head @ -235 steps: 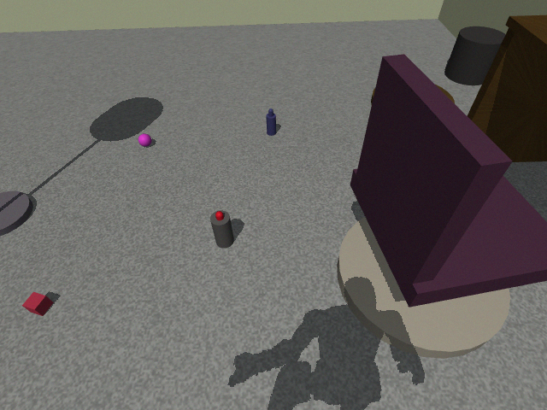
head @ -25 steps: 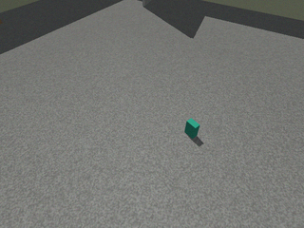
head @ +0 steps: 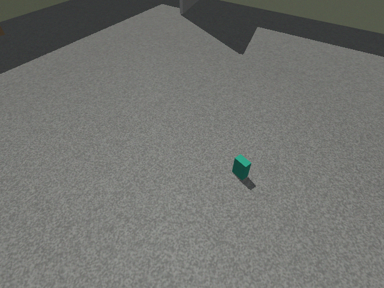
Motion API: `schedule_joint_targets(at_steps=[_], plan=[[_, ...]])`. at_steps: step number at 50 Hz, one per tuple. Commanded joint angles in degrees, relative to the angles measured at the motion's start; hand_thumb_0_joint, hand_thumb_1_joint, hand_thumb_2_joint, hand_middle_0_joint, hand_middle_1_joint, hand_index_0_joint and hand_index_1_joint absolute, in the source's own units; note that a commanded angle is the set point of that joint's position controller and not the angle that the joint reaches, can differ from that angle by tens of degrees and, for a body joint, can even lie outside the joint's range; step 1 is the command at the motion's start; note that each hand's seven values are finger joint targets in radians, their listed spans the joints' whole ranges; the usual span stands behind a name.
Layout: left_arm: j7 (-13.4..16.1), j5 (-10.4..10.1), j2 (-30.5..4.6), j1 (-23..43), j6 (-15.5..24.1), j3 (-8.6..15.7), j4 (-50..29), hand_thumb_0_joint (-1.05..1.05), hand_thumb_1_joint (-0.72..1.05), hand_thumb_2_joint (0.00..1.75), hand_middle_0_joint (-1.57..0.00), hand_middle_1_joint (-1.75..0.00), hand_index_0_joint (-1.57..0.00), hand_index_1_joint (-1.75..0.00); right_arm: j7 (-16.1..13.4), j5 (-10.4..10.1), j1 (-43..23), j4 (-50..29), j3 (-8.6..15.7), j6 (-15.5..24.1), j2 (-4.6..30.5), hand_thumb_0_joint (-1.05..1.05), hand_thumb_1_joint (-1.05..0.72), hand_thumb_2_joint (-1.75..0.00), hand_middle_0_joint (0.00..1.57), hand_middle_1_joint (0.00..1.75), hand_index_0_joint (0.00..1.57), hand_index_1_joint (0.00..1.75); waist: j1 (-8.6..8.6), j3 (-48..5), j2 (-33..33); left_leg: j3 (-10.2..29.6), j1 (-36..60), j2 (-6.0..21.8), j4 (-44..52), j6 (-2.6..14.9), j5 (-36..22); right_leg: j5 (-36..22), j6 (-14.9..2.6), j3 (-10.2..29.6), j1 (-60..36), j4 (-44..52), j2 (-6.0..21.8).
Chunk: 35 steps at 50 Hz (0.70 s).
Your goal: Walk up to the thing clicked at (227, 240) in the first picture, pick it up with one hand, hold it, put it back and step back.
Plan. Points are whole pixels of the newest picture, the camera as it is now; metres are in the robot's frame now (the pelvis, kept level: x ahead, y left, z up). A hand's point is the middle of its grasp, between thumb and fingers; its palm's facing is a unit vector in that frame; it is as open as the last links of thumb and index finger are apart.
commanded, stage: stand
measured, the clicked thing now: out of the picture -0.26 -0.93 -0.68
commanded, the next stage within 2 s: none
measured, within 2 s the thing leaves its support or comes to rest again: neither
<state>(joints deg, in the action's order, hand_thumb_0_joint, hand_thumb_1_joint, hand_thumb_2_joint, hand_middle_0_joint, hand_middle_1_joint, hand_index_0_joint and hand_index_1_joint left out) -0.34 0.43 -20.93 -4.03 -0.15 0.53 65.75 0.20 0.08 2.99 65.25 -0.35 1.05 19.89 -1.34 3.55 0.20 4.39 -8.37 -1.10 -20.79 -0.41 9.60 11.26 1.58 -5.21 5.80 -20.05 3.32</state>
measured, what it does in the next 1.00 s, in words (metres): stands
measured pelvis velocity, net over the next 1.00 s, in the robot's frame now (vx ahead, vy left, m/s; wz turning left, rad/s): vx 0.01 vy -0.02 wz -0.02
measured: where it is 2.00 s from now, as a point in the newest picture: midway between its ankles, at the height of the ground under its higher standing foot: outside the picture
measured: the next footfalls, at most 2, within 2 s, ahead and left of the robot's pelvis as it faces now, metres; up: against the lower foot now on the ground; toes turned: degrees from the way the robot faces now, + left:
none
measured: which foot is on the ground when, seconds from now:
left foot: down 0.00-1.00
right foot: down 0.00-1.00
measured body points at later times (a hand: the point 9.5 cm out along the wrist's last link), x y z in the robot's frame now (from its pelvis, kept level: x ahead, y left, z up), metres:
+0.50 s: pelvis -0.01 -0.01 +0.00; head +0.01 -0.01 +0.45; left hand +0.06 +0.29 -0.13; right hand +0.06 -0.31 -0.14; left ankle +0.02 +0.12 -0.75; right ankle +0.00 -0.13 -0.75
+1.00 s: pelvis +0.01 -0.02 +0.00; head +0.01 -0.03 +0.45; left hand +0.09 +0.28 -0.13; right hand +0.08 -0.32 -0.13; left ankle +0.02 +0.12 -0.75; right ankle +0.00 -0.13 -0.75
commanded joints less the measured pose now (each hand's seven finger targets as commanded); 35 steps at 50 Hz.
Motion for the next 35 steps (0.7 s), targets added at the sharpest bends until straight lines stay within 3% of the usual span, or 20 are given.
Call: schedule_joint_targets(at_steps=[1, 5, 10, 13, 16, 17, 20, 26, 35], plan=[[0.5, -0.2, -11.9, 2.9, 1.5, 2.1, -2.7, 0.0, 0.9, 0.9, -0.2, -0.3, -0.2, -0.3, -0.8, 0.1, -3.4, -3.1, 2.5, 0.7, 12.8, 0.0, -0.9, -0.9, 0.2, 0.3, 0.2, 0.3, 0.58, -6.0, -0.6, 4.8, 0.1, 7.4, 4.3, 1.23, -9.0, -2.8, -2.17, 5.6, -2.5, 4.0, 5.1], [0.6, 0.0, -12.0, 2.5, 1.8, 2.0, -2.5, 0.0, 0.9, 0.9, -0.2, -0.3, -0.2, -0.3, -0.6, 0.1, -3.3, -2.9, 2.5, 0.6, 12.2, 0.0, -0.9, -0.9, 0.2, 0.3, 0.2, 0.3, 0.72, -6.0, 0.1, 4.5, 0.9, 7.2, 4.2, 1.14, -8.0, -2.2, -2.27, 6.2, -1.5, 5.0, 5.3], [0.6, 0.1, -12.0, 2.1, 1.6, 1.9, -2.4, 0.0, 0.9, 0.9, -0.2, -0.3, -0.2, -0.3, -0.4, 0.4, -2.3, -2.3, 2.7, 0.2, 12.3, 0.0, -0.9, -0.9, 0.2, 0.3, 0.2, 0.3, 1.19, -3.1, -0.2, 4.4, -1.7, 6.4, 5.6, 1.02, 1.1, 5.0, -2.12, 6.7, 1.5, 6.2, 4.9], [0.6, 0.2, -12.0, 1.5, 1.6, 1.9, -2.6, 0.0, 0.9, 0.9, -0.2, -0.3, -0.2, -0.3, -0.2, 0.4, -1.8, -2.4, 2.6, 0.1, 11.9, 0.0, -0.9, -0.9, 0.2, 0.3, 0.2, 0.3, 1.02, -2.7, 0.1, 4.5, -2.4, 6.3, 5.5, 1.18, 1.6, 6.1, -2.18, 7.0, 1.9, 6.3, 4.9], [0.6, 0.1, -12.1, 1.3, 1.8, 2.1, -2.9, 0.0, 0.9, 0.9, -0.2, -0.3, -0.2, -0.3, -0.3, 0.5, -1.6, -2.7, 2.5, 0.3, 11.7, 0.0, -0.9, -0.9, 0.2, 0.3, 0.2, 0.3, 0.8, -4.3, 0.1, 4.2, -2.1, 6.6, 4.9, 1.22, -2.6, 2.6, -2.29, 7.3, 0.2, 5.6, 5.3], [0.6, 0.1, -11.7, 0.8, 1.8, 2.0, -2.8, 0.0, 0.9, 0.9, -0.2, -0.3, -0.2, -0.3, -0.3, 0.5, -1.6, -2.5, 2.6, 0.2, 12.0, 0.0, -0.9, -0.9, 0.2, 0.3, 0.2, 0.3, 0.8, -3.7, -0.4, 4.3, -2.1, 6.4, 5.0, 1.23, -1.3, 3.3, -2.13, 7.1, 0.8, 5.8, 4.9], [0.6, 0.0, -11.9, 0.9, 1.9, 2.1, -3.1, 0.0, 0.9, 0.9, -0.2, -0.3, -0.2, -0.3, -0.4, 0.4, -1.1, -2.5, 2.4, 0.4, 12.0, 0.0, -0.9, -0.9, 0.2, 0.3, 0.2, 0.3, 0.68, -5.3, -0.9, 4.2, -1.2, 7.1, 4.3, 1.19, -6.5, -1.0, -2.28, 7.0, -1.0, 5.0, 5.1], [0.5, -0.1, -11.7, 0.6, 1.7, 1.9, -3.2, 0.0, 0.9, 0.9, -0.2, -0.3, -0.2, -0.3, -0.4, 0.3, -0.3, -2.2, 2.2, 0.2, 11.8, 0.0, -0.9, -0.9, 0.2, 0.3, 0.2, 0.3, 0.81, -3.9, 0.1, 3.8, -1.4, 6.7, 4.6, 0.87, -3.8, 2.0, -2.39, 7.3, 0.4, 5.8, 4.9], [0.6, -0.1, -11.8, 0.9, 1.8, 2.1, -3.6, 0.0, 0.9, 0.9, -0.2, -0.3, -0.2, -0.3, -0.9, 0.3, 0.4, -2.4, 1.8, 0.7, 12.5, 0.0, -0.9, -0.9, 0.2, 0.3, 0.2, 0.3, 0.96, -7.0, -0.3, 3.2, 0.7, 7.8, 3.6, 0.9, -13.4, -8.7, -2.03, 6.5, -2.8, 3.7, 5.1]])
